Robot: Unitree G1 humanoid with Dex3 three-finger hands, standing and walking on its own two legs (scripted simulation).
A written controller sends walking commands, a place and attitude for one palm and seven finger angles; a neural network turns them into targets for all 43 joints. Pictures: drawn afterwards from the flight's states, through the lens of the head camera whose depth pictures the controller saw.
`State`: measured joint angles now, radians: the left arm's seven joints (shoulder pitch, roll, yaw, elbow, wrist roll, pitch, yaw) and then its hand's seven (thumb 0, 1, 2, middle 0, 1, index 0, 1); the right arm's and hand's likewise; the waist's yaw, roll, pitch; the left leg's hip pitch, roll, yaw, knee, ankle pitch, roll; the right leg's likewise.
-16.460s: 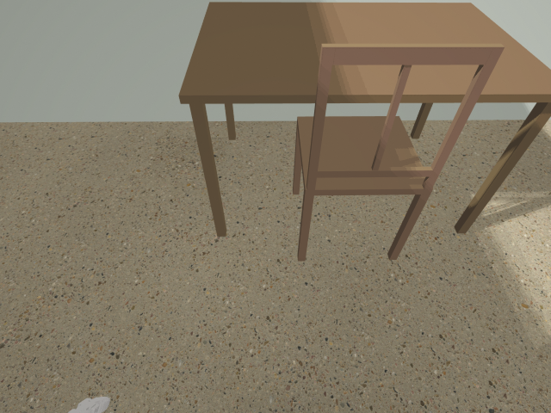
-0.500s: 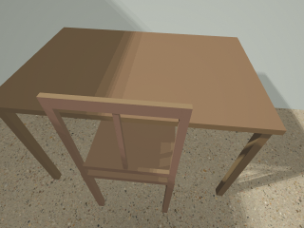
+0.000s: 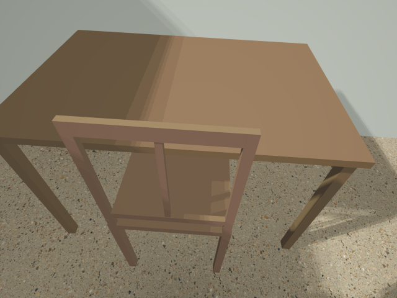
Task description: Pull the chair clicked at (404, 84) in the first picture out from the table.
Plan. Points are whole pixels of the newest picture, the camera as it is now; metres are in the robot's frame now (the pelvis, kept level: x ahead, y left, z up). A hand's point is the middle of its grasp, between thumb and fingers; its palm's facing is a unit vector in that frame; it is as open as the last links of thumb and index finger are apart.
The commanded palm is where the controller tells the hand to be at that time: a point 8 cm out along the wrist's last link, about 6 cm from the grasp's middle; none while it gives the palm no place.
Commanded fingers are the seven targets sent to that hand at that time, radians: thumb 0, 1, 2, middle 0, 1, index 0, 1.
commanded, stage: look again from close up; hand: left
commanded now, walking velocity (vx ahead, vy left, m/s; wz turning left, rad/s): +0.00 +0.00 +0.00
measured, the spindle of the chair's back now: (164, 184) +0.41 +0.12 -0.06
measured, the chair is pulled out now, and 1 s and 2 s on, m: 0.00 0.00 0.00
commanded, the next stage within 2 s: shuffle to correct the standing spot in 0.92 s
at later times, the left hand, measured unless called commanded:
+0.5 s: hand out of the picture -0.03 +0.19 -0.17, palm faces +0.04 -0.99 -0.17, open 7.4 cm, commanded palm none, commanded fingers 0.00 0.90 0.90 -0.20 -0.30 -0.20 -0.30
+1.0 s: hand out of the picture -0.03 +0.19 -0.17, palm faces +0.04 -0.99 -0.16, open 7.4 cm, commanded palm none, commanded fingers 0.00 0.90 0.90 -0.20 -0.30 -0.20 -0.30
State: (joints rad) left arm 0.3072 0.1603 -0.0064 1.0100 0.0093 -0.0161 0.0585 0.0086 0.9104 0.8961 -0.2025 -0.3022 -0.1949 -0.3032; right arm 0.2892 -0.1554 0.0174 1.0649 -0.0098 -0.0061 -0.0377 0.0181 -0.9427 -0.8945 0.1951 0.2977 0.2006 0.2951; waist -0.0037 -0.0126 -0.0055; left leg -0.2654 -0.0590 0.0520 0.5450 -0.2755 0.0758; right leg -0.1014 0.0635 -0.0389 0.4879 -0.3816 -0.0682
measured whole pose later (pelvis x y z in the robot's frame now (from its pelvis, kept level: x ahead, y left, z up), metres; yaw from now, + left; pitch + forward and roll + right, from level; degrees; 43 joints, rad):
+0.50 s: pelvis +0.00 +0.03 +0.01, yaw +1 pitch +0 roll +0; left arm 0.36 0.17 -0.02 1.06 0.01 0.00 0.05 0.01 0.91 0.90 -0.20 -0.30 -0.20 -0.30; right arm 0.25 -0.16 0.02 1.10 0.00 -0.02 -0.03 0.01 -0.93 -0.89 0.20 0.30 0.20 0.30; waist 0.02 -0.04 0.02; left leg -0.22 -0.10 0.05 0.42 -0.20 0.11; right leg -0.08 0.02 -0.04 0.42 -0.34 -0.03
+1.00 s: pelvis +0.00 +0.03 +0.01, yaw +1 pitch +1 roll +0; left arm 0.36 0.16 -0.03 1.07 0.01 -0.01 0.05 0.01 0.91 0.90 -0.20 -0.30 -0.19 -0.30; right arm 0.27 -0.14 0.03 1.15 0.01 -0.03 -0.04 0.01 -0.93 -0.89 0.20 0.30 0.20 0.30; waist 0.01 -0.05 0.01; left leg -0.21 -0.12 0.05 0.37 -0.18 0.12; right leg -0.08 0.00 -0.04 0.39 -0.33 -0.02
